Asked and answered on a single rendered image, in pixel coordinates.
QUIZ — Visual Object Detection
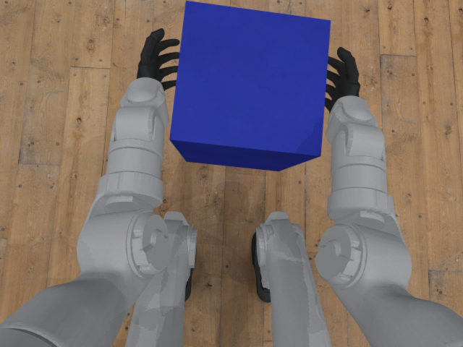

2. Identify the right robot thigh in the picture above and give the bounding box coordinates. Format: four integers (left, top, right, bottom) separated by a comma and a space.
256, 219, 332, 347

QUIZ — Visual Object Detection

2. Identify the right robot upper arm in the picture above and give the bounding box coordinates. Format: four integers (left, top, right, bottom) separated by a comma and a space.
315, 222, 463, 347

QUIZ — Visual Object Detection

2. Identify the carton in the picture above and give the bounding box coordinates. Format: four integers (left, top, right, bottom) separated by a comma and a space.
169, 1, 331, 171

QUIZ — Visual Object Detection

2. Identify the left robot upper arm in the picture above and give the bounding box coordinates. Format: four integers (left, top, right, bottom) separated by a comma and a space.
0, 209, 172, 347

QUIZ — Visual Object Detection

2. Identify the robot right foot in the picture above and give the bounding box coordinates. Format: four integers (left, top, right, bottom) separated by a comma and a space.
251, 232, 271, 303

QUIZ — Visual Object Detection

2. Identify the robot left hand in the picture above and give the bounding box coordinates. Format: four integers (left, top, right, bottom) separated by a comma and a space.
137, 28, 180, 91

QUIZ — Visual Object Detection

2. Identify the robot right hand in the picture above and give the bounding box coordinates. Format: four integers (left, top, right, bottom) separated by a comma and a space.
325, 47, 360, 114

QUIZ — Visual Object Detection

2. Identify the right robot forearm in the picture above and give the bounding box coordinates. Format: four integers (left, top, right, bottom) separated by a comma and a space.
325, 95, 407, 246

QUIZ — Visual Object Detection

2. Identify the left robot forearm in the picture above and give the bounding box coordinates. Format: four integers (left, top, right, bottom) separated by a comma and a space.
77, 77, 169, 260

